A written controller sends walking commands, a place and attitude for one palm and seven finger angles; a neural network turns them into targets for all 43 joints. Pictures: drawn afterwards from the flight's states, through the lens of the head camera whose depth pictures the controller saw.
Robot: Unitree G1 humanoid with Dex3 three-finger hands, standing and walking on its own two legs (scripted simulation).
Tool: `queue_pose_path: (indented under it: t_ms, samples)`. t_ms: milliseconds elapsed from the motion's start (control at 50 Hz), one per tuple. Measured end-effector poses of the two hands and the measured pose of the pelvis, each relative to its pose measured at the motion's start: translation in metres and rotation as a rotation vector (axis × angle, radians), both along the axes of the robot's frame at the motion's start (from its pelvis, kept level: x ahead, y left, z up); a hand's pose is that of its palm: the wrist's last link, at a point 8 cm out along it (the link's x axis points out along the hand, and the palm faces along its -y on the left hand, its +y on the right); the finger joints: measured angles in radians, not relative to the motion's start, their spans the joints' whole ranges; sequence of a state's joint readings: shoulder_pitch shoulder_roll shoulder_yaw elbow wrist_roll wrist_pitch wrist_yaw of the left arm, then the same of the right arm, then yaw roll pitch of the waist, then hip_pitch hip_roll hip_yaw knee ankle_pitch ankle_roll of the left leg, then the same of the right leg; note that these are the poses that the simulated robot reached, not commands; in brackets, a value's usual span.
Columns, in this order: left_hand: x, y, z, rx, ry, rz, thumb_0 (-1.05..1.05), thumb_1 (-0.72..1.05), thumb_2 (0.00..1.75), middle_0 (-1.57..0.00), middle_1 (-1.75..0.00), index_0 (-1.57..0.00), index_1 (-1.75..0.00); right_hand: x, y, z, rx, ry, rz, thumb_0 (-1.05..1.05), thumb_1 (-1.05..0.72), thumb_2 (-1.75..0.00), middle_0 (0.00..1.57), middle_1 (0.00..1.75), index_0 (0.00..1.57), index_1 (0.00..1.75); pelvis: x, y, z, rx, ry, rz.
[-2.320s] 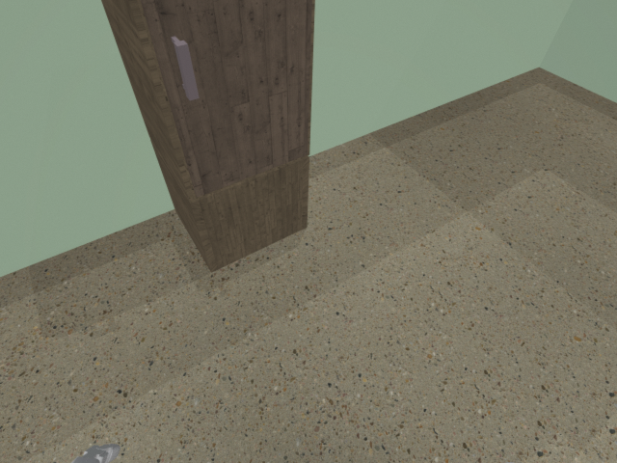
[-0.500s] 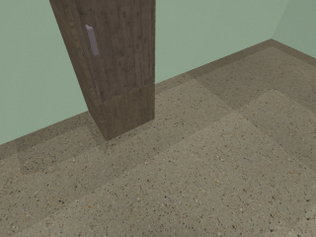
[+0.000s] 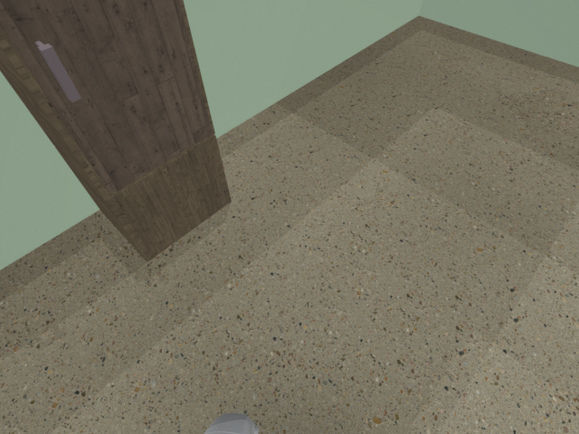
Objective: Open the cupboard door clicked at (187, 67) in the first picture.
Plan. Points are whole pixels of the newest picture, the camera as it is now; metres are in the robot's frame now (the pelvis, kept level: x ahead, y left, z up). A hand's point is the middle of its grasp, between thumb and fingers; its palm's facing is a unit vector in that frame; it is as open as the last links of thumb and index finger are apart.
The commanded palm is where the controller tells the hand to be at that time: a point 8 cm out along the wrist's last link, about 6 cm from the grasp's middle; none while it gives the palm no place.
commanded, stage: walk to a spot facing it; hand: left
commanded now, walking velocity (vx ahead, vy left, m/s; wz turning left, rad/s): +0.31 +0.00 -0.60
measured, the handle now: (57, 71) +0.79 +0.61 +0.06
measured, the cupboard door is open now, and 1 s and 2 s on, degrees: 0 0 0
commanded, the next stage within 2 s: none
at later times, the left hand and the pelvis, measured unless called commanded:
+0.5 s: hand (155, 366) +0.23 +0.27 -0.17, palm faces -0.22 -0.96 -0.19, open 7.4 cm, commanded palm none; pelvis +0.12 +0.07 +0.00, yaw -18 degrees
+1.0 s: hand (277, 251) +0.49 +0.08 -0.18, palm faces -0.59 -0.79 -0.19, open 7.3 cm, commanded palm none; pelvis +0.31 -0.02 -0.01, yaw -36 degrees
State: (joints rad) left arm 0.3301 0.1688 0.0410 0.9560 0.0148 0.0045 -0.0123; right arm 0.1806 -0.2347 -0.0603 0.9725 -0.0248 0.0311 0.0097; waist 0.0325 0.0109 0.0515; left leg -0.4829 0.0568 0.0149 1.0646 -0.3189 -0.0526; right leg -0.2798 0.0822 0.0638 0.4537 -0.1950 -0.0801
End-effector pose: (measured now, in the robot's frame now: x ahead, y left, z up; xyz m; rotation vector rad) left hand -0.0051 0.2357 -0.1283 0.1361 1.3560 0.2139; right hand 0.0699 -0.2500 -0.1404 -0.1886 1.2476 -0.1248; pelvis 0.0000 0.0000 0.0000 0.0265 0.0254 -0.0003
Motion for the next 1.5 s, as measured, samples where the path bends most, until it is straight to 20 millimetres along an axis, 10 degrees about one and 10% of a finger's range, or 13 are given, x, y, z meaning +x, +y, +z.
queue_pose_path:
  t_ms: [280,360,480,620,800,880,1060,1240,1340,1500]
  samples:
    - [0.063,0.059,-0.013,-0.017,0.018,-0.09,0.01,0.9,0.9,-0.2,-0.3,-0.21,-0.3,0.064,0.033,0.03,-0.076,-0.165,-0.092,0.0,-0.91,-0.9,0.19,0.3,0.2,0.3,0.055,0.048,-0.001,-0.038,0.026,-0.144]
    - [0.113,0.084,-0.026,-0.024,0.015,-0.163,0.01,0.9,0.9,-0.2,-0.3,-0.2,-0.3,0.069,0.053,0.033,-0.098,-0.22,-0.149,0.0,-0.91,-0.9,0.2,0.3,0.2,0.3,0.077,0.065,-0.007,-0.048,0.008,-0.207]
    - [0.225,0.087,-0.016,-0.037,-0.091,-0.299,0.01,0.91,0.9,-0.2,-0.3,-0.2,-0.3,0.027,0.084,0.033,-0.085,-0.088,-0.294,0.0,-0.9,-0.9,0.2,0.3,0.2,0.3,0.118,0.073,0.004,-0.064,-0.005,-0.295]
    - [0.343,0.038,-0.017,-0.075,-0.153,-0.462,0.01,0.91,0.9,-0.19,-0.3,-0.2,-0.3,-0.037,0.125,0.021,-0.029,0.173,-0.5,0.0,-0.9,-0.9,0.2,0.3,0.2,0.3,0.167,0.065,-0.001,-0.069,-0.006,-0.391]
    - [0.477,-0.093,-0.037,-0.161,-0.233,-0.7,0.01,0.91,0.9,-0.2,-0.3,-0.2,-0.3,-0.066,0.159,0.013,0.091,0.463,-0.733,0.0,-0.9,-0.9,0.2,0.3,0.2,0.3,0.24,0.018,-0.027,-0.057,-0.008,-0.512]
    - [0.506,-0.119,-0.041,-0.156,-0.26,-0.717,0.0,0.91,0.9,-0.2,-0.3,-0.2,-0.3,-0.026,0.128,-0.004,0.094,0.422,-0.77,0.01,-0.9,-0.9,0.2,0.3,0.2,0.3,0.268,-0.004,-0.034,-0.065,-0.017,-0.547]
    - [0.535,-0.101,-0.019,-0.042,-0.108,-0.753,0.0,0.92,0.9,-0.2,-0.3,-0.21,-0.3,0.175,0.001,0.004,-0.029,-0.092,-0.717,0.0,-0.91,-0.9,0.2,0.3,0.2,0.3,0.335,-0.026,-0.01,-0.043,0.005,-0.66]
    - [0.601,-0.074,-0.025,-0.002,-0.053,-0.702,0.01,0.91,0.9,-0.2,-0.3,-0.21,-0.3,0.332,-0.06,0.024,-0.124,-0.312,-0.625,0.0,-0.91,-0.9,0.2,0.3,0.2,0.3,0.426,-0.034,-0.017,-0.049,0.009,-0.759]
    - [0.648,-0.082,-0.033,0.011,0.004,-0.776,0.01,0.91,0.9,-0.2,-0.3,-0.2,-0.3,0.35,-0.06,0.034,-0.165,-0.331,-0.684,0.0,-0.91,-0.9,0.2,0.3,0.2,0.3,0.46,-0.037,-0.017,-0.056,-0.01,-0.857]
    - [0.725,-0.161,-0.016,-0.051,-0.063,-0.941,0.01,0.91,0.9,-0.2,-0.3,-0.2,-0.3,0.286,-0.015,0.025,-0.111,-0.11,-0.913,0.0,-0.9,-0.9,0.2,0.3,0.21,0.3,0.487,-0.05,-0.002,-0.066,0.001,-0.959]
